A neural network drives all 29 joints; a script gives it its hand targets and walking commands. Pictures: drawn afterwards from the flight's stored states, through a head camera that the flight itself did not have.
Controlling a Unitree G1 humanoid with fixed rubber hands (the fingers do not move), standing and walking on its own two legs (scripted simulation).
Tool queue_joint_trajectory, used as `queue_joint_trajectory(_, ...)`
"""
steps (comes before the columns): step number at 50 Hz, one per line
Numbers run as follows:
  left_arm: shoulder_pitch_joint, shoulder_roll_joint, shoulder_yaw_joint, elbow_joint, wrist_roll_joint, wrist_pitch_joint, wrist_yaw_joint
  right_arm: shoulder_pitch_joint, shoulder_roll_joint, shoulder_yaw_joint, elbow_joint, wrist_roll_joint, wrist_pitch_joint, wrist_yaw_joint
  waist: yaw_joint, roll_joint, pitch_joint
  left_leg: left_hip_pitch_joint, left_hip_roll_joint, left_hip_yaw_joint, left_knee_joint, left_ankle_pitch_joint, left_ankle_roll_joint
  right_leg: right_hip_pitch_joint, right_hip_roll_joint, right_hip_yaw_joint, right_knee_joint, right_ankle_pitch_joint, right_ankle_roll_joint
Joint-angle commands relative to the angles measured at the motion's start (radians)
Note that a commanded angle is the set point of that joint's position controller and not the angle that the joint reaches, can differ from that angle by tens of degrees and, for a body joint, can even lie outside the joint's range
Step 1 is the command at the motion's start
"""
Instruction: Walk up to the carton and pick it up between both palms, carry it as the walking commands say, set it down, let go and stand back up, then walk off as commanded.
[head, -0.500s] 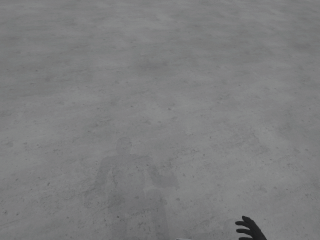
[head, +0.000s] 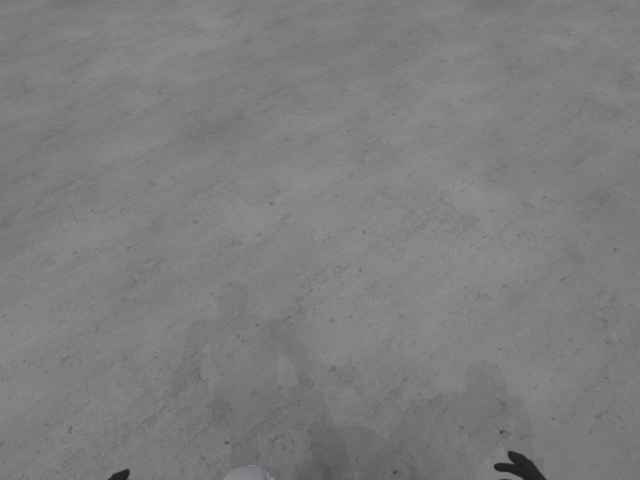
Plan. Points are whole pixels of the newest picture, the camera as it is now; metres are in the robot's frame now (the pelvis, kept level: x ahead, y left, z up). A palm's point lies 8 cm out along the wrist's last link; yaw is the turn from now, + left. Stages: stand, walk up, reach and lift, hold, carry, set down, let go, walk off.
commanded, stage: walk up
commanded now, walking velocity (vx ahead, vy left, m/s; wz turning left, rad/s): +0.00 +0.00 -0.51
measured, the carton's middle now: out of the picture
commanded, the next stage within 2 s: none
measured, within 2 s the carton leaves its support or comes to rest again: neither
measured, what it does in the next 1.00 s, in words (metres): steps on the spot, turning right: left foot, then right foot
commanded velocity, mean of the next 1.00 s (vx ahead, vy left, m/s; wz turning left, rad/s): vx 0.00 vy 0.00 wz -0.51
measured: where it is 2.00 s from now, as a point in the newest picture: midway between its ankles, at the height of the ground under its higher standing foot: outside the picture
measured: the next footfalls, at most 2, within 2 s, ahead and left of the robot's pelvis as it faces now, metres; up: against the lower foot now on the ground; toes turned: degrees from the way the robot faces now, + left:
left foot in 0.24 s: +0.04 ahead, +0.14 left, +0.00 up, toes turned -6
right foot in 0.68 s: -0.04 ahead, -0.09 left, +0.00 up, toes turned -24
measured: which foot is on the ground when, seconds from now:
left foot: up 0.00-0.22, down 0.24-0.68, up 0.70-1.00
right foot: down 0.00-0.24, up 0.26-0.66, down 0.68-1.00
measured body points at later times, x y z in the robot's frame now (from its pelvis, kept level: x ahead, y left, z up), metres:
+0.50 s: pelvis -0.02 +0.05 +0.00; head +0.02 +0.08 +0.45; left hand +0.15 +0.29 -0.14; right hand +0.01 -0.24 -0.10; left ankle +0.00 +0.15 -0.74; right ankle -0.06 -0.10 -0.67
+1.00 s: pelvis -0.04 +0.03 +0.00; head -0.01 +0.00 +0.45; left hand +0.18 +0.22 -0.12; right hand -0.06 -0.27 -0.12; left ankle +0.02 +0.14 -0.70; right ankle -0.08 -0.08 -0.74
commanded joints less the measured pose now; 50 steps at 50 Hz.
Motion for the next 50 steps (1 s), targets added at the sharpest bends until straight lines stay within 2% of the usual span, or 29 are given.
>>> queue_joint_trajectory(1, 0.051, 0.176, 0.043, -0.037, -0.001, -0.010, 0.006, -0.038, -0.075, -0.012, -0.075, 0.001, -0.008, -0.005, 0.031, -0.187, -0.098, -0.062, -0.012, -0.008, -0.046, -0.005, 0.000, 0.148, -0.228, 0.258, -0.130, 0.371, -0.103)
queue_joint_trajectory(4, 0.064, 0.185, 0.043, -0.032, 0.002, -0.007, 0.006, -0.068, -0.066, -0.004, -0.093, 0.004, -0.009, -0.006, 0.039, -0.190, -0.102, -0.024, -0.036, -0.009, -0.154, -0.033, 0.012, 0.130, -0.238, 0.312, -0.127, 0.335, -0.118)
queue_joint_trajectory(7, 0.046, 0.192, 0.040, -0.029, 0.004, -0.005, 0.002, -0.056, -0.054, 0.002, -0.096, 0.010, -0.016, -0.008, 0.026, -0.196, -0.119, 0.072, -0.065, -0.001, -0.272, -0.029, 0.025, 0.081, -0.229, 0.347, -0.119, 0.326, -0.116)
queue_joint_trajectory(9, 0.016, 0.195, 0.038, -0.029, 0.000, 0.000, 0.001, -0.006, -0.050, 0.007, -0.081, 0.014, -0.023, -0.011, 0.000, -0.200, -0.130, 0.180, -0.082, -0.001, -0.396, 0.007, 0.029, 0.025, -0.212, 0.371, -0.108, 0.287, -0.092)
queue_joint_trajectory(11, -0.012, 0.186, 0.028, -0.022, -0.013, 0.001, 0.002, 0.063, -0.061, 0.004, -0.052, 0.010, -0.036, -0.022, -0.050, -0.165, -0.139, 0.375, -0.077, -0.001, -0.629, 0.159, 0.038, -0.090, -0.161, 0.345, -0.044, 0.158, -0.037)
queue_joint_trajectory(12, 0.002, 0.142, 0.021, -0.020, -0.016, -0.005, 0.006, 0.102, -0.118, -0.009, -0.033, -0.004, -0.043, -0.029, -0.063, -0.066, -0.148, 0.475, 0.046, -0.100, -0.712, 0.127, 0.059, -0.192, -0.079, 0.275, 0.059, 0.001, 0.005)
queue_joint_trajectory(13, 0.024, 0.068, 0.014, -0.041, -0.009, -0.012, 0.006, 0.101, -0.231, -0.028, -0.049, -0.032, -0.046, -0.031, -0.057, 0.227, -0.126, 0.537, 0.331, -0.396, -0.814, 0.183, 0.106, -0.395, 0.062, 0.092, 0.279, -0.268, 0.065)
queue_joint_trajectory(14, -0.019, 0.118, 0.027, -0.049, -0.002, 0.002, 0.007, 0.076, -0.246, -0.024, -0.061, -0.019, -0.046, -0.025, -0.059, 0.163, -0.108, 0.383, 0.426, -0.428, -0.810, 0.321, 0.156, -0.357, -0.024, 0.042, 0.431, -0.369, 0.104)
queue_joint_trajectory(15, -0.012, 0.130, 0.032, -0.029, -0.001, 0.010, -0.003, 0.032, -0.195, -0.014, -0.069, -0.014, -0.046, -0.025, -0.032, 0.102, -0.068, 0.317, 0.361, -0.350, -0.802, 0.351, 0.158, -0.318, -0.044, 0.051, 0.522, -0.315, 0.103)
queue_joint_trajectory(16, 0.005, 0.127, 0.032, -0.016, 0.001, 0.017, -0.014, -0.009, -0.157, -0.002, -0.076, -0.014, -0.049, -0.025, -0.009, 0.096, -0.043, 0.272, 0.301, -0.253, -0.798, 0.335, 0.159, -0.304, -0.040, 0.030, 0.603, -0.252, 0.105)
queue_joint_trajectory(17, 0.025, 0.130, 0.032, -0.001, 0.000, 0.025, -0.020, -0.044, -0.133, 0.004, -0.083, -0.014, -0.052, -0.025, 0.007, 0.119, -0.038, 0.260, 0.246, -0.179, -0.795, 0.309, 0.158, -0.297, -0.043, 0.015, 0.663, -0.203, 0.111)
queue_joint_trajectory(19, 0.036, 0.130, 0.028, -0.003, -0.009, 0.034, -0.029, -0.051, -0.111, 0.003, -0.083, -0.016, -0.059, -0.025, 0.012, 0.133, -0.015, 0.267, 0.192, -0.086, -0.791, 0.334, 0.151, -0.296, -0.043, -0.010, 0.688, -0.154, 0.125)
queue_joint_trajectory(21, 0.014, 0.113, 0.023, -0.012, -0.017, 0.035, -0.033, -0.010, -0.109, -0.005, -0.065, -0.023, -0.060, -0.023, -0.009, 0.129, -0.021, 0.319, 0.180, -0.040, -0.771, 0.360, 0.151, -0.292, -0.044, -0.034, 0.617, -0.139, 0.134)
queue_joint_trajectory(24, -0.031, 0.087, 0.016, -0.030, -0.024, 0.037, -0.037, 0.045, -0.128, -0.015, -0.040, -0.034, -0.059, -0.019, -0.040, 0.154, -0.041, 0.380, 0.202, -0.014, -0.739, 0.438, 0.177, -0.267, -0.045, -0.064, 0.477, -0.174, 0.133)
queue_joint_trajectory(27, -0.063, 0.071, 0.007, -0.046, -0.026, 0.037, -0.039, 0.060, -0.155, -0.029, -0.028, -0.036, -0.059, -0.011, -0.057, 0.186, -0.058, 0.367, 0.221, 0.022, -0.711, 0.498, 0.211, -0.175, -0.042, -0.094, 0.338, -0.205, 0.120)
queue_joint_trajectory(29, -0.057, 0.072, 0.006, -0.048, -0.028, 0.032, -0.038, 0.057, -0.172, -0.041, -0.024, -0.032, -0.055, -0.008, -0.057, 0.202, -0.076, 0.360, 0.243, 0.030, -0.687, 0.566, 0.219, -0.106, -0.034, -0.109, 0.260, -0.208, 0.112)
queue_joint_trajectory(30, -0.048, 0.076, 0.007, -0.048, -0.026, 0.027, -0.036, 0.058, -0.178, -0.046, -0.022, -0.028, -0.053, -0.006, -0.053, 0.203, -0.087, 0.360, 0.254, 0.034, -0.663, 0.600, 0.213, -0.072, -0.032, -0.110, 0.211, -0.204, 0.106)
queue_joint_trajectory(32, -0.006, 0.088, 0.012, -0.037, -0.013, 0.013, -0.031, 0.067, -0.176, -0.048, -0.017, -0.012, -0.049, -0.003, -0.026, 0.165, -0.102, 0.327, 0.244, 0.083, -0.578, 0.594, 0.167, 0.046, -0.033, -0.119, 0.002, -0.079, 0.082)
queue_joint_trajectory(33, 0.026, 0.117, 0.026, -0.026, 0.003, 0.003, -0.027, 0.090, -0.145, -0.036, -0.011, -0.003, -0.047, 0.001, -0.006, 0.094, -0.125, 0.265, 0.208, 0.125, -0.481, 0.505, 0.125, 0.148, -0.069, -0.084, -0.110, -0.023, 0.058)
queue_joint_trajectory(34, 0.070, 0.189, 0.045, -0.021, 0.016, -0.010, -0.024, 0.106, -0.091, -0.025, -0.023, -0.003, -0.044, 0.005, 0.011, -0.095, -0.142, 0.089, 0.122, 0.160, -0.289, 0.195, 0.075, 0.282, -0.226, 0.119, -0.181, 0.184, 0.006)
queue_joint_trajectory(35, 0.106, 0.305, 0.064, -0.027, 0.006, -0.012, -0.018, 0.012, -0.039, -0.014, -0.096, 0.009, -0.029, 0.010, 0.058, -0.380, -0.157, -0.091, -0.018, 0.147, -0.120, -0.229, 0.010, 0.268, -0.465, 0.452, -0.168, 0.581, -0.155)
queue_joint_trajectory(36, 0.122, 0.271, 0.057, -0.005, -0.004, -0.010, -0.007, -0.017, -0.062, -0.023, -0.083, 0.005, -0.015, 0.001, 0.055, -0.282, -0.169, -0.091, 0.023, 0.019, 0.001, -0.226, 0.012, 0.255, -0.440, 0.364, -0.131, 0.686, -0.180)
queue_joint_trajectory(37, 0.056, 0.219, 0.040, -0.012, -0.005, -0.008, 0.000, -0.004, -0.073, -0.025, -0.073, 0.005, -0.019, 0.006, 0.017, -0.209, -0.147, -0.071, 0.020, -0.001, 0.013, -0.169, 0.009, 0.212, -0.371, 0.274, -0.118, 0.632, -0.153)
queue_joint_trajectory(38, -0.011, 0.186, 0.033, -0.020, -0.005, -0.004, 0.006, 0.020, -0.085, -0.026, -0.055, 0.011, -0.027, 0.010, -0.014, -0.169, -0.114, -0.053, 0.023, -0.012, -0.002, -0.097, 0.003, 0.172, -0.305, 0.209, -0.129, 0.555, -0.120)
queue_joint_trajectory(40, -0.060, 0.167, 0.031, -0.027, -0.003, -0.003, 0.006, 0.044, -0.103, -0.028, -0.035, 0.002, -0.023, 0.014, -0.029, -0.194, -0.111, -0.026, -0.002, 0.005, -0.012, 0.001, 0.000, 0.148, -0.239, 0.157, -0.138, 0.503, -0.092)
queue_joint_trajectory(45, 0.014, 0.163, 0.018, 0.030, 0.013, -0.007, 0.002, -0.030, -0.078, 0.003, -0.044, 0.000, -0.019, 0.005, 0.017, -0.200, -0.079, 0.010, -0.042, 0.038, -0.178, 0.000, 0.008, 0.164, -0.241, 0.203, -0.150, 0.467, -0.115)
queue_joint_trajectory(48, 0.008, 0.174, 0.020, 0.031, 0.014, -0.005, 0.000, -0.040, -0.073, 0.011, -0.041, 0.008, -0.025, -0.003, 0.020, -0.234, -0.096, 0.089, -0.071, 0.044, -0.277, 0.013, 0.027, 0.132, -0.233, 0.242, -0.143, 0.419, -0.110)
queue_joint_trajectory(50, -0.009, 0.175, 0.020, 0.030, 0.013, -0.001, 0.000, -0.020, -0.067, 0.017, -0.029, 0.011, -0.031, -0.010, 0.006, -0.239, -0.104, 0.151, -0.090, 0.050, -0.359, 0.010, 0.039, 0.099, -0.226, 0.271, -0.130, 0.415, -0.102)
